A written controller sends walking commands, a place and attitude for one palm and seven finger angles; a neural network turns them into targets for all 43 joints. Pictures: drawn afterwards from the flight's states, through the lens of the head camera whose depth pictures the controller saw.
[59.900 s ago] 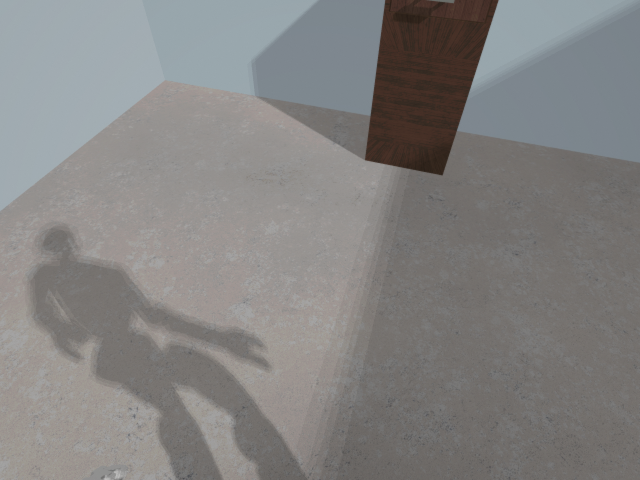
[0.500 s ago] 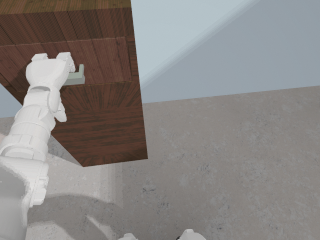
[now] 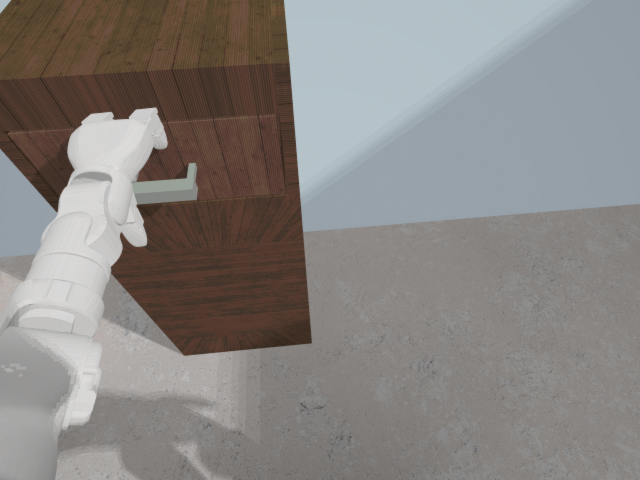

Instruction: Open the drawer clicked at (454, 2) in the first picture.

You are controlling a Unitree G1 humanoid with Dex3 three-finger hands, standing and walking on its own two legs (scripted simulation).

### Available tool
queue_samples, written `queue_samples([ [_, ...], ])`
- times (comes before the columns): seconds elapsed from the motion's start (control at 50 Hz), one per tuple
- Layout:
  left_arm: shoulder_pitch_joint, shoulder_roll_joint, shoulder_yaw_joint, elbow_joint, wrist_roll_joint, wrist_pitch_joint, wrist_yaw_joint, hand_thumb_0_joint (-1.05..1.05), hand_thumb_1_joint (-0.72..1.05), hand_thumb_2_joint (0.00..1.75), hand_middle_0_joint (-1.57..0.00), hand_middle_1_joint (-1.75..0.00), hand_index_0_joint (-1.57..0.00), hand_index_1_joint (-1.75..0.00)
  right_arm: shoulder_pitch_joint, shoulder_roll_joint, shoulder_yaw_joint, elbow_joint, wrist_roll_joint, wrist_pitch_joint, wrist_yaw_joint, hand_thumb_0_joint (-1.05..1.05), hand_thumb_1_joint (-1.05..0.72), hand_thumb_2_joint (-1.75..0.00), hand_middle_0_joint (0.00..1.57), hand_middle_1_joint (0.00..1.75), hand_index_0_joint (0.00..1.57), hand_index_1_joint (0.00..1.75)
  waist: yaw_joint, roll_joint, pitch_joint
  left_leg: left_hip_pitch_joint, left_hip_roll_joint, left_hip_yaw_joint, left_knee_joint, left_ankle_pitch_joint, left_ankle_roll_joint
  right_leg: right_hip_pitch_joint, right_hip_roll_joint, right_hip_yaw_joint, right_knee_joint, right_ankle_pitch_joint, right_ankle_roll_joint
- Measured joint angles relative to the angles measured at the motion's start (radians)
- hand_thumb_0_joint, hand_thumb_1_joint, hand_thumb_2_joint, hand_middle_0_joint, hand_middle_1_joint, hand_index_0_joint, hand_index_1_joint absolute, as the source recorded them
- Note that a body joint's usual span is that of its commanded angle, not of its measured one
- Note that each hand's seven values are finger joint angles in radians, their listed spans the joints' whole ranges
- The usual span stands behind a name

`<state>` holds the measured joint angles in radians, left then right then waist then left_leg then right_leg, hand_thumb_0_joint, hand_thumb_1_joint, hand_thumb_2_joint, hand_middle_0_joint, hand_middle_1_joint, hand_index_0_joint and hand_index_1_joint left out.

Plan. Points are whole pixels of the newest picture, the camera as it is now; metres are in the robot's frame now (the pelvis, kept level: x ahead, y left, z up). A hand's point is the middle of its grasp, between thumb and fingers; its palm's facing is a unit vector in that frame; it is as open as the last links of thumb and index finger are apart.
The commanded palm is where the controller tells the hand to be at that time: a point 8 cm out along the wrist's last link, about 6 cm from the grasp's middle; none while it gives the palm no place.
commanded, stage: lift the fingers back up to retry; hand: left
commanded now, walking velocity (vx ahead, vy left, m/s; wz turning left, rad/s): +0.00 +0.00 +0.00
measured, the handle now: (161, 181) +0.52 +0.24 +0.05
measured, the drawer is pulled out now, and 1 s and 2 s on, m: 0.00 0.00 0.00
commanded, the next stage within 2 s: re-aim the fingers above the handle in 0.14 s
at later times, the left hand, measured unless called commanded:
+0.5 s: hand (133, 185) +0.46 +0.24 +0.11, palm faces -0.02 +0.00 -1.00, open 13.8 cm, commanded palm +0.45 +0.23 +0.17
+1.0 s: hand (139, 185) +0.46 +0.23 +0.10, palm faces -0.03 +0.00 -1.00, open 13.8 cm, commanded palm +0.45 +0.23 +0.16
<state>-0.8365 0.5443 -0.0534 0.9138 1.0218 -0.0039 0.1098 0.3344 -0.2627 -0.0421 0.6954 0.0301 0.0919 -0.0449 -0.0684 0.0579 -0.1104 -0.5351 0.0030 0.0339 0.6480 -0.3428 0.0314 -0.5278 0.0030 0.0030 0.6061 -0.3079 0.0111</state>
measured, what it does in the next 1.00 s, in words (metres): stands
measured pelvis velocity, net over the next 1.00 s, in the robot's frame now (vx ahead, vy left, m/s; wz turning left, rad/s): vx -0.01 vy -0.01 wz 0.00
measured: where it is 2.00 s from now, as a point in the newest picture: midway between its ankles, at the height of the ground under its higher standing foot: outside the picture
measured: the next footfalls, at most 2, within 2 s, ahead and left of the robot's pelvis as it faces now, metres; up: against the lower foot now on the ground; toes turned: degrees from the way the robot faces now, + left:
none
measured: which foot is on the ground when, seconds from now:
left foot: down 0.00-1.00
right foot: down 0.00-1.00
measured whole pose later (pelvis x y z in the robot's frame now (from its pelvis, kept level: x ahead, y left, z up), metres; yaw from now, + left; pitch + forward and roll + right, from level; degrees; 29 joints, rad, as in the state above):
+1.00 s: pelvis -0.01 -0.01 +0.00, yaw +0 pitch +12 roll +0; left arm -0.82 0.56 -0.04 0.93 1.03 -0.06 0.11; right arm 0.35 -0.28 -0.05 0.71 0.03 0.10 -0.06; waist -0.07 0.05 -0.09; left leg -0.51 0.01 0.03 0.62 -0.32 0.02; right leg -0.51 0.01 0.00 0.60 -0.30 -0.01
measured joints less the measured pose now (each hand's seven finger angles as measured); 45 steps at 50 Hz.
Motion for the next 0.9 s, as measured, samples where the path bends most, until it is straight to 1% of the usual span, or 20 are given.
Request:
queue_samples([
  [0.1,0.002,-0.005,-0.007,-0.005,-0.004,-0.008,-0.028,0.0,-0.49,0.31,-0.32,-1.2,-0.32,-1.21,-0.021,-0.001,0.007,-0.01,0.004,0.014,0.001,0.0,-0.91,-0.9,0.21,0.3,0.2,0.3,0.01,-0.003,0.002,0.022,-0.002,0.0,-0.014,0.001,-0.002,0.019,-0.001,0.0,-0.006,-0.004,-0.002],
  [0.14,0.016,-0.006,0.0,-0.022,-0.003,-0.019,-0.035,0.0,-0.49,0.31,-0.32,-1.2,-0.32,-1.21,-0.028,0.0,0.006,-0.016,0.001,0.017,0.002,0.0,-0.91,-0.9,0.21,0.3,0.2,0.3,0.013,-0.005,0.003,0.025,-0.001,0.0,-0.017,0.001,-0.003,0.02,0.0,0.0,-0.007,-0.005,-0.003],
  [0.28,0.051,-0.017,0.002,-0.057,-0.002,-0.04,-0.016,0.0,-0.49,0.31,-0.32,-1.2,-0.32,-1.21,-0.043,-0.001,-0.001,-0.017,-0.001,0.022,0.005,0.0,-0.91,-0.9,0.21,0.3,0.2,0.3,0.025,-0.005,0.008,0.028,0.001,-0.007,-0.015,0.0,-0.008,0.024,0.001,-0.007,-0.002,-0.01,-0.008],
  [0.34,0.052,-0.012,0.011,-0.054,0.004,-0.037,-0.003,0.0,-0.49,0.31,-0.32,-1.2,-0.32,-1.2,-0.048,0.0,-0.001,-0.012,-0.003,0.023,0.004,0.0,-0.91,-0.9,0.21,0.3,0.2,0.3,0.023,-0.006,0.009,0.026,0.002,-0.01,-0.015,0.001,-0.011,0.022,0.003,-0.01,-0.001,-0.01,-0.011],
  [0.4,0.045,-0.006,0.007,-0.044,0.006,-0.026,0.003,0.0,-0.49,0.31,-0.32,-1.2,-0.32,-1.2,-0.047,-0.001,-0.004,-0.007,-0.002,0.021,0.003,0.0,-0.91,-0.9,0.21,0.3,0.2,0.3,0.022,-0.005,0.009,0.026,0.003,-0.013,-0.016,0.004,-0.013,0.023,0.003,-0.013,-0.001,-0.009,-0.013],
  [0.48,0.034,-0.008,-0.011,-0.037,-0.002,-0.013,-0.006,0.0,-0.49,0.31,-0.32,-1.2,-0.32,-1.2,-0.039,-0.003,-0.006,0.0,0.0,0.022,0.002,0.0,-0.91,-0.9,0.21,0.3,0.2,0.3,0.022,-0.002,0.01,0.032,0.003,-0.017,-0.021,0.008,-0.015,0.03,0.003,-0.017,-0.005,-0.006,-0.015],
  [0.56,0.024,-0.018,-0.023,-0.029,-0.006,-0.019,-0.015,0.0,-0.49,0.31,-0.32,-1.2,-0.32,-1.2,-0.034,-0.006,-0.004,0.005,0.002,0.024,-0.001,0.0,-0.91,-0.9,0.21,0.3,0.2,0.3,0.017,-0.001,0.013,0.038,0.003,-0.017,-0.025,0.012,-0.016,0.034,0.003,-0.017,-0.006,-0.003,-0.017],
  [0.62,0.013,-0.019,-0.01,-0.004,0.002,-0.03,-0.009,0.0,-0.49,0.31,-0.32,-1.2,-0.32,-1.2,-0.036,-0.006,0.003,0.006,0.003,0.022,-0.006,0.0,-0.91,-0.9,0.21,0.3,0.2,0.3,0.008,-0.003,0.015,0.037,0.004,-0.013,-0.027,0.015,-0.017,0.029,0.004,-0.012,-0.002,-0.001,-0.018],
  [0.72,0.0,0.004,0.022,0.032,0.02,-0.037,0.007,0.01,-0.49,0.31,-0.32,-1.2,-0.32,-1.2,-0.03,-0.005,0.005,-0.001,0.001,0.012,-0.011,0.0,-0.91,-0.9,0.21,0.3,0.2,0.3,-0.007,-0.005,0.018,0.026,0.008,-0.004,-0.028,0.021,-0.019,0.012,0.009,-0.003,0.0,0.005,-0.02],
  [0.82,-0.005,0.026,0.035,0.052,0.021,-0.038,0.011,0.01,-0.49,0.31,-0.32,-1.2,-0.32,-1.2,-0.012,-0.008,0.004,0.004,0.003,0.007,-0.014,0.0,-0.91,-0.9,0.21,0.3,0.2,0.3,-0.01,-0.004,0.019,0.021,0.011,-0.001,-0.03,0.023,-0.019,0.006,0.011,0.0,-0.003,0.01,-0.019],
  [0.9,0.001,0.03,0.025,0.038,0.015,-0.041,0.0,0.0,-0.49,0.31,-0.32,-1.2,-0.32,-1.2,0.005,-0.01,-0.004,0.01,0.003,0.004,-0.014,0.0,-0.91,-0.9,0.21,0.3,0.2,0.3,-0.005,-0.004,0.018,0.021,0.011,-0.002,-0.033,0.025,-0.018,0.008,0.011,-0.001,-0.008,0.013,-0.019],
])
